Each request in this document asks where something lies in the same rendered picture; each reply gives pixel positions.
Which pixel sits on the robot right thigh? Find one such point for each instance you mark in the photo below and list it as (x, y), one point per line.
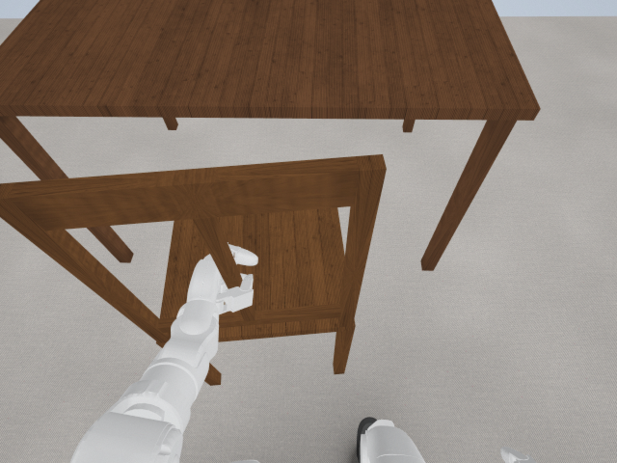
(388, 444)

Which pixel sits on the robot right foot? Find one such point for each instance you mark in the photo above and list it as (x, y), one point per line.
(363, 426)

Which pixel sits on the robot left upper arm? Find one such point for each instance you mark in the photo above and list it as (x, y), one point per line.
(120, 438)

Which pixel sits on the table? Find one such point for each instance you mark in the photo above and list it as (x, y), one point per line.
(267, 59)

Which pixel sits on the robot left hand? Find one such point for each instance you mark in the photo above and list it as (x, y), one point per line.
(207, 282)

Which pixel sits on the robot left forearm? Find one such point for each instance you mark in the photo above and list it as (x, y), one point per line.
(174, 378)

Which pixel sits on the chair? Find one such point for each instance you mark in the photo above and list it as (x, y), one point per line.
(283, 212)

